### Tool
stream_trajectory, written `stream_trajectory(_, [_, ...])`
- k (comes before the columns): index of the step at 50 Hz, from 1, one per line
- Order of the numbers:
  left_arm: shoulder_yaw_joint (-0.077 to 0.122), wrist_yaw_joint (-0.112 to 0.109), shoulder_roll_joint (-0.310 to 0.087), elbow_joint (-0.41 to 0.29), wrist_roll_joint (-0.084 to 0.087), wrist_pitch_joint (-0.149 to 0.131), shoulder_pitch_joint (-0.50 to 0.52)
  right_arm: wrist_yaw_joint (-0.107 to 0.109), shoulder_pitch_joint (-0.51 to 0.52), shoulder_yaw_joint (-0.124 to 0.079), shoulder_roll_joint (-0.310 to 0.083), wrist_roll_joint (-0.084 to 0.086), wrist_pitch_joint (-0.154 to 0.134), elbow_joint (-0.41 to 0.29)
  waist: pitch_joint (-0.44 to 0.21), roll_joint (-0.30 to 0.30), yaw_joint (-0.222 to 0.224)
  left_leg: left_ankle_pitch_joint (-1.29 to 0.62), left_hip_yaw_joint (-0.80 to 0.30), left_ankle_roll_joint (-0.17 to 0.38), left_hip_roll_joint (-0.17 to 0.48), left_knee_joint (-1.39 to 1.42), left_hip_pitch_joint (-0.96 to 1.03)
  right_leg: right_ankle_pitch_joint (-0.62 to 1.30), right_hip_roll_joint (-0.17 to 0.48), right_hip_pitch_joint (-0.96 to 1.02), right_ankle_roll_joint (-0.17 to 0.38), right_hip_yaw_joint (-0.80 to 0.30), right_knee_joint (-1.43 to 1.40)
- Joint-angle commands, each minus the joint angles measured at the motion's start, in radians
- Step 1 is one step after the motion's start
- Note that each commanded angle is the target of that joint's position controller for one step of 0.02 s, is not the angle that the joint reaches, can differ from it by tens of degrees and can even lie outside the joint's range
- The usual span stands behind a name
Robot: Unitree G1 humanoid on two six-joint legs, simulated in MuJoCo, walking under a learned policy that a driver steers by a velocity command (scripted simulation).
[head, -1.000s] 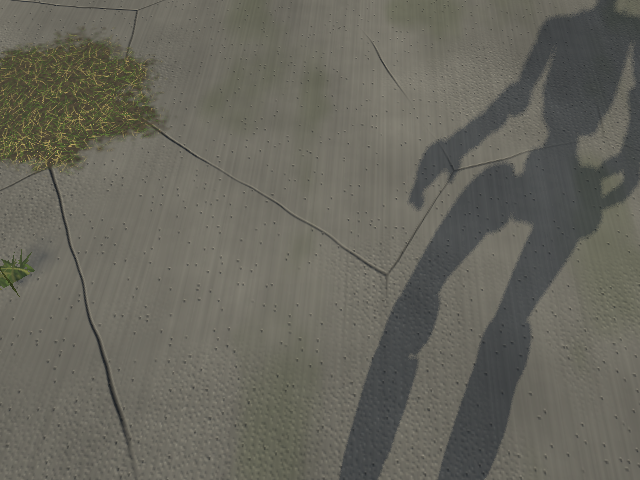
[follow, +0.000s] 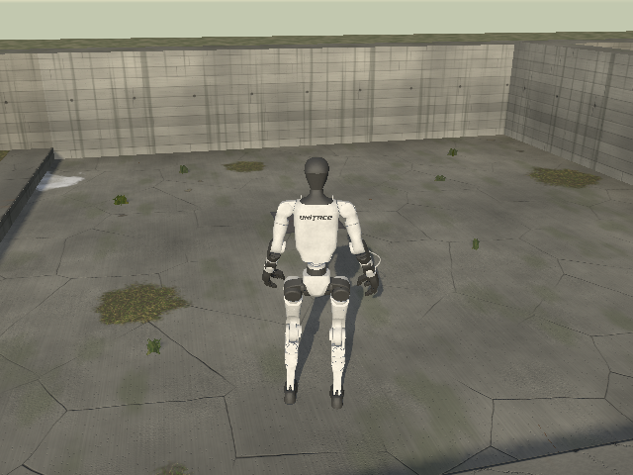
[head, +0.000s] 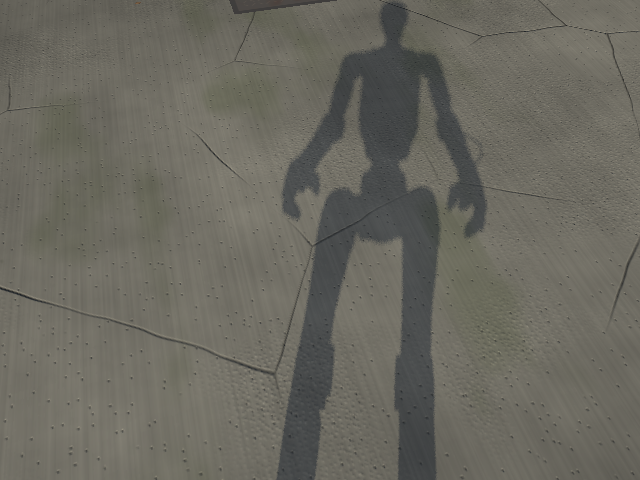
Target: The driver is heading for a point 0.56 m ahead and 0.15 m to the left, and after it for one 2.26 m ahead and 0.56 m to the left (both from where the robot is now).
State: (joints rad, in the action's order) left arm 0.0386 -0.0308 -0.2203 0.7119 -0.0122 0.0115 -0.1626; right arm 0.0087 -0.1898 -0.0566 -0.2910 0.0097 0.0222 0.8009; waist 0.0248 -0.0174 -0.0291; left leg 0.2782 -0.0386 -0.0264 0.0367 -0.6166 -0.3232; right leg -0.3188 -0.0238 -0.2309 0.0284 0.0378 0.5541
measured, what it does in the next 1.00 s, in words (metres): walks ahead, turning left: right foot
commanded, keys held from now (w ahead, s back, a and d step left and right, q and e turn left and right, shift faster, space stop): q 0.20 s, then w+q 0.46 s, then w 0.34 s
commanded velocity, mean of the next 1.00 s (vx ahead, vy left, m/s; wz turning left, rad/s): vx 0.29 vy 0.00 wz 0.43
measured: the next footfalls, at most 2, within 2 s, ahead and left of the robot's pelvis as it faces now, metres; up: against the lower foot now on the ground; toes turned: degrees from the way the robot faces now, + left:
right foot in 0.70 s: +0.26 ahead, -0.04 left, +0.00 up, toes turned +29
left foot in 1.16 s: +0.42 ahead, +0.33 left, +0.00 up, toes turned +27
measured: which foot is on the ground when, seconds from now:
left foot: down 0.00-0.70, up 0.72-1.00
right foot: down 0.00-0.16, up 0.18-0.68, down 0.70-1.00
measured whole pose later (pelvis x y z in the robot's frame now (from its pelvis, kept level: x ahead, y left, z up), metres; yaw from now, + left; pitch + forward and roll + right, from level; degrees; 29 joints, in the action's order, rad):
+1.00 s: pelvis +0.24 +0.08 +0.01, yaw +28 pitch +2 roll -1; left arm 0.06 0.01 -0.25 0.84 0.01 -0.09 -0.40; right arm -0.01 -0.16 -0.05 -0.29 0.01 -0.06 0.66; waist 0.01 -0.05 0.08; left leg 0.13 -0.05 -0.01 0.08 -0.81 -0.65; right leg -0.25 -0.04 -0.05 0.03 -0.01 0.25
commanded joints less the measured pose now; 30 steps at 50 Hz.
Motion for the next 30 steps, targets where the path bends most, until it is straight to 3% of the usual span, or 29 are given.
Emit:
stream_trajectory(1, [0.067,-0.023,-0.189,-0.064,0.003,0.005,-0.001,-0.003,0.029,-0.028,-0.084,0.002,-0.001,-0.080,-0.034,0.157,0.033,0.136,0.044,0.021,-0.006,-0.180,-0.107,0.338,0.324,0.041,0.187,-0.254,-0.178])
stream_trajectory(4, [0.073,-0.022,-0.200,-0.073,0.010,-0.004,0.045,-0.016,0.033,-0.030,-0.073,0.008,0.010,-0.096,-0.036,0.122,0.029,0.234,0.053,0.034,0.021,-0.226,-0.129,0.469,0.362,0.046,0.202,-0.225,-0.150])
stream_trajectory(7, [0.077,-0.024,-0.200,-0.063,0.033,0.009,0.082,-0.028,-0.049,-0.038,-0.082,0.006,0.009,-0.074,-0.072,0.116,-0.012,-0.040,0.111,0.062,-0.035,0.030,0.048,0.407,0.281,-0.002,0.110,-0.090,-0.019])
stream_trajectory(8, [0.074,-0.021,-0.173,-0.045,0.027,0.011,0.021,-0.024,-0.063,-0.056,-0.139,-0.001,0.005,-0.083,-0.076,-0.011,0.004,-0.266,-0.022,0.102,0.011,0.155,0.136,0.224,0.201,-0.077,0.031,0.001,0.145])
stream_trajectory(9, [0.054,-0.022,-0.118,-0.097,-0.012,0.010,0.045,-0.011,-0.065,-0.088,-0.286,-0.009,-0.004,-0.115,-0.060,-0.302,0.024,-0.567,-0.467,0.282,0.277,0.253,0.256,-0.222,0.016,-0.372,-0.094,0.091,0.447])
stream_trajectory(10, [0.054,-0.027,-0.131,-0.113,-0.003,0.003,0.120,-0.019,-0.124,-0.067,-0.246,-0.043,-0.026,-0.123,-0.155,-0.224,-0.049,-0.597,-0.591,0.415,0.359,0.298,0.272,-0.414,-0.020,-0.412,-0.090,-0.096,0.642])
stream_trajectory(11, [0.063,-0.021,-0.160,-0.105,0.018,-0.001,0.094,-0.019,-0.108,-0.062,-0.223,-0.036,-0.046,-0.124,-0.153,-0.126,-0.024,-0.404,-0.517,0.392,0.320,0.297,0.293,-0.345,0.008,-0.452,-0.076,-0.131,0.706])
stream_trajectory(12, [0.070,-0.015,-0.175,-0.086,0.021,-0.008,0.074,-0.015,-0.087,-0.060,-0.200,-0.006,-0.055,-0.122,-0.134,-0.057,-0.005,-0.107,-0.463,0.329,0.257,0.306,0.300,-0.239,0.039,-0.491,-0.059,-0.135,0.673])
stream_trajectory(13, [0.077,-0.013,-0.188,-0.078,0.016,-0.014,0.088,-0.008,-0.065,-0.052,-0.173,0.014,-0.053,-0.125,-0.099,-0.034,-0.004,0.136,-0.443,0.281,0.223,0.341,0.289,-0.143,0.065,-0.523,-0.048,-0.135,0.607])
stream_trajectory(15, [0.080,-0.004,-0.184,-0.080,0.017,-0.029,0.111,0.006,-0.064,-0.038,-0.152,0.011,-0.050,-0.134,-0.049,-0.084,-0.003,0.279,-0.439,0.254,0.177,0.416,0.246,-0.012,0.064,-0.496,-0.049,-0.125,0.527])
stream_trajectory(17, [0.079,0.006,-0.174,-0.075,0.018,-0.053,0.113,0.016,-0.095,-0.039,-0.151,0.001,-0.057,-0.138,-0.048,-0.080,-0.006,0.203,-0.412,0.250,0.160,0.440,0.273,0.072,0.054,-0.485,-0.056,-0.123,0.440])
stream_trajectory(19, [0.077,0.009,-0.161,-0.071,0.013,-0.071,0.122,0.021,-0.118,-0.042,-0.155,0.003,-0.066,-0.137,-0.047,-0.073,-0.011,0.121,-0.381,0.250,0.145,0.440,0.292,0.121,0.045,-0.476,-0.070,-0.123,0.334])
stream_trajectory(25, [0.067,0.023,-0.146,-0.081,0.023,-0.102,0.176,0.021,-0.142,-0.055,-0.178,0.011,-0.062,-0.137,-0.014,-0.125,-0.033,0.104,-0.379,0.252,0.118,0.426,0.203,0.182,0.022,-0.378,-0.105,-0.126,0.091])
stream_trajectory(30, [0.062,0.043,-0.155,-0.100,0.036,-0.134,0.220,0.015,-0.153,-0.058,-0.183,0.017,-0.054,-0.139,-0.008,-0.125,-0.047,0.122,-0.438,0.253,0.109,0.372,0.158,0.161,-0.003,-0.262,-0.086,-0.130,-0.036])
Over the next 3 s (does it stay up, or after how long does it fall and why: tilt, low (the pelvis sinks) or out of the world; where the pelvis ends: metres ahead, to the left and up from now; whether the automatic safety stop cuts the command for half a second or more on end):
stays up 1.11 0.20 0.00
